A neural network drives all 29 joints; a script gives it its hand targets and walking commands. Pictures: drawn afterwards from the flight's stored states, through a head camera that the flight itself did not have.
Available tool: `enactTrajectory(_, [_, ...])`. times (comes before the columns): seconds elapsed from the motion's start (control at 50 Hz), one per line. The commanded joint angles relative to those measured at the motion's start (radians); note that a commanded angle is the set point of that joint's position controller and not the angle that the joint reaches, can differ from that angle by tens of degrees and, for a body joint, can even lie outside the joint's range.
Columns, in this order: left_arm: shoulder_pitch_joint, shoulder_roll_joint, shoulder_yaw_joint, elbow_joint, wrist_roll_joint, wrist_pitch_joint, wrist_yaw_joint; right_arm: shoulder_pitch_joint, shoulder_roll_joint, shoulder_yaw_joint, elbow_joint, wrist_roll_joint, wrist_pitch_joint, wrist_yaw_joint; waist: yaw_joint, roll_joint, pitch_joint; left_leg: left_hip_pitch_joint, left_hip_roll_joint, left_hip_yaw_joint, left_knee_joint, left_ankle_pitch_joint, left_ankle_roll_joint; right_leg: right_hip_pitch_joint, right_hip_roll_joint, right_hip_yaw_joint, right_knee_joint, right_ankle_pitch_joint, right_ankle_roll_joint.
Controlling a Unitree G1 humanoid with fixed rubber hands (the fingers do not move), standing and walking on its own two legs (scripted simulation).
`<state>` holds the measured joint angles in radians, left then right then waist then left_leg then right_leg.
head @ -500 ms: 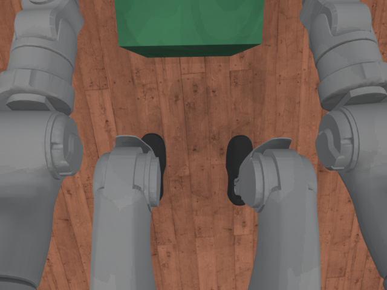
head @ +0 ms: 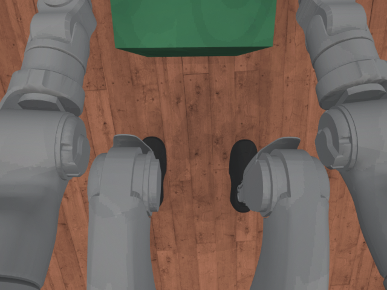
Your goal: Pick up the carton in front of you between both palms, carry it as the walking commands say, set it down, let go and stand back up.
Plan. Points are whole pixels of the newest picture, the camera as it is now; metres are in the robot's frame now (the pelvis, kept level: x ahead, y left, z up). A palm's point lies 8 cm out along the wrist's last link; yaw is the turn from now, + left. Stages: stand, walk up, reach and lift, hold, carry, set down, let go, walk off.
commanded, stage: reach and lift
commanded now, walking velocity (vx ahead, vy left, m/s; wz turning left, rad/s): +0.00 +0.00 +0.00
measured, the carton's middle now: out of the picture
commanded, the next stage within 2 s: none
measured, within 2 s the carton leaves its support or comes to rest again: leaves its support in 0.50 s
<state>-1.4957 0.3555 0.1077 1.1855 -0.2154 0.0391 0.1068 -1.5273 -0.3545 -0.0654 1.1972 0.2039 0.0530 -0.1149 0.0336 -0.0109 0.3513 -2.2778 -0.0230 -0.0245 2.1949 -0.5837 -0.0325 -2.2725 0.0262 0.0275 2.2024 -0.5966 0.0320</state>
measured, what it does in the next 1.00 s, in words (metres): rises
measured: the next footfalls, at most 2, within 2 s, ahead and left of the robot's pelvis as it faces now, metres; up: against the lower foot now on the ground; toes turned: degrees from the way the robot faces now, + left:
none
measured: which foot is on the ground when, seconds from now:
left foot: down 0.00-1.00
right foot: down 0.00-1.00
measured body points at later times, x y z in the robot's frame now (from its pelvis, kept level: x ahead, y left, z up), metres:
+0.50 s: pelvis +0.00 +0.00 -0.01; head +0.37 +0.01 +0.24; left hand +0.56 +0.17 -0.17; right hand +0.57 -0.13 -0.18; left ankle +0.11 +0.12 -0.33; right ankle +0.10 -0.12 -0.33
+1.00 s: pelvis -0.02 -0.01 +0.10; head +0.26 +0.00 +0.45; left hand +0.50 +0.17 +0.03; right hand +0.52 -0.13 +0.03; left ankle +0.11 +0.13 -0.33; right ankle +0.10 -0.13 -0.33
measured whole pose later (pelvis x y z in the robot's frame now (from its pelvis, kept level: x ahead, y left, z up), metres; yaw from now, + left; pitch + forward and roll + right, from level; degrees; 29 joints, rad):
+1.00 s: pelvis -0.02 -0.01 +0.10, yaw +0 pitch +43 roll +0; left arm -1.16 0.04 0.52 0.73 0.25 0.40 0.01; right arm -1.18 -0.03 -0.51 0.77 -0.24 0.38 -0.06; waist 0.03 -0.02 -0.10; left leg -2.10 -0.04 -0.05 1.81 -0.46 -0.05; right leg -2.09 0.07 0.05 1.82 -0.48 0.04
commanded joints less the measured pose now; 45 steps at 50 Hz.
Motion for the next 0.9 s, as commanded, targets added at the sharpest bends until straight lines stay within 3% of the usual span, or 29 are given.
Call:
enactTrajectory(0.0, [-0.274,0.087,-0.004,-0.107,-0.002,-0.019,-0.002,-0.267,-0.075,0.003,-0.1,0.004,-0.021,-0.003,0.01,0.002,-1.169,0.576,-0.015,0.057,-0.167,0.368,-0.015,0.577,0.026,-0.054,-0.153,0.35,0.005])
enactTrajectory(0.06, [-0.335,0.022,-0.051,-0.12,-0.028,-0.015,-0.005,-0.328,-0.01,0.045,-0.117,0.027,-0.019,-0.001,0.014,-0.008,-1.175,0.584,-0.023,0.059,-0.175,0.34,-0.011,0.613,0.036,-0.056,-0.16,0.331,0.0])
enactTrajectory(0.12, [-0.368,-0.024,-0.037,-0.11,-0.003,-0.009,-0.008,-0.367,0.039,0.041,-0.118,0.0,-0.011,-0.001,0.024,-0.021,-1.159,0.595,-0.031,0.064,-0.178,0.312,-0.01,0.651,0.045,-0.057,-0.164,0.307,0.002])
enactTrajectory(0.16, [-0.472,-0.305,-0.102,-0.127,0.0,0.006,-0.065,-0.471,0.316,0.097,-0.129,-0.008,0.001,0.051,0.018,-0.018,-1.14,0.601,-0.044,0.065,-0.175,0.301,0.001,0.639,0.063,-0.062,-0.167,0.299,-0.005])
enactTrajectory(0.22, [-0.596,-0.74,-0.137,-0.156,0.053,0.056,-0.19,-0.566,0.747,0.119,-0.15,-0.063,0.046,0.18,0.015,-0.016,-1.055,0.568,-0.068,0.073,-0.156,0.265,0.008,0.585,0.089,-0.073,-0.143,0.263,-0.015])
enactTrajectory(0.28, [-0.582,-0.907,-0.12,-0.206,0.082,0.103,-0.277,-0.538,0.913,0.085,-0.188,-0.096,0.092,0.261,0.013,-0.02,-1.023,0.516,-0.081,0.091,-0.145,0.258,0.014,0.535,0.098,-0.093,-0.133,0.258,-0.022])
enactTrajectory(0.34, [-0.579,-0.978,-0.127,-0.275,0.073,0.133,-0.315,-0.539,1.0,0.102,-0.253,-0.087,0.116,0.288,0.02,-0.04,-1.085,0.535,-0.085,0.094,-0.134,0.302,0.026,0.535,0.1,-0.1,-0.119,0.296,-0.03])
enactTrajectory(0.4, [-0.615,-1.043,-0.199,-0.373,0.025,0.149,-0.323,-0.563,1.072,0.161,-0.349,-0.041,0.131,0.294,0.018,-0.03,-1.263,0.617,-0.086,0.101,-0.121,0.396,0.028,0.609,0.105,-0.103,-0.107,0.383,-0.033])
enactTrajectory(0.48, [-0.634,-1.149,-0.305,-0.59,-0.054,0.173,-0.29,-0.627,1.164,0.276,-0.568,0.033,0.15,0.27,0.031,-0.029,-1.77,0.861,-0.099,0.11,-0.127,0.597,0.014,0.817,0.123,-0.123,-0.106,0.559,-0.021])
enactTrajectory(0.54, [-0.598,-1.228,-0.324,-0.671,-0.027,0.212,-0.277,-0.584,1.253,0.296,-0.643,0.014,0.185,0.256,0.02,-0.017,-1.981,0.952,-0.112,0.11,-0.153,0.684,0.009,0.83,0.135,-0.133,-0.141,0.609,-0.009])
enactTrajectory(0.62, [-0.448,-1.267,-0.28,-0.613,0.067,0.267,-0.283,-0.435,1.319,0.249,-0.569,-0.062,0.241,0.265,0.027,-0.016,-1.788,0.837,-0.124,0.125,-0.241,0.547,0.005,0.718,0.144,-0.13,-0.239,0.48,0.002])
enactTrajectory(0.72, [-0.338,-1.282,-0.09,-0.417,0.246,0.314,-0.32,-0.283,1.325,0.021,-0.346,-0.248,0.287,0.297,0.013,-0.009,-1.325,0.581,-0.123,0.121,-0.387,0.227,0.012,0.536,0.146,-0.114,-0.392,0.204,-0.02])
enactTrajectory(0.78, [-0.342,-1.268,-0.025,-0.388,0.304,0.317,-0.326,-0.297,1.304,-0.051,-0.32,-0.306,0.289,0.298,0.014,-0.001,-1.282,0.577,-0.126,0.116,-0.452,0.165,0.022,0.542,0.15,-0.109,-0.456,0.145,-0.03])
enactTrajectory(0.88, [-0.36,-1.278,-0.003,-0.395,0.328,0.321,-0.33,-0.334,1.316,-0.057,-0.346,-0.321,0.294,0.299,0.015,-0.007,-1.373,0.659,-0.129,0.115,-0.529,0.14,0.029,0.628,0.156,-0.111,-0.533,0.117,-0.029])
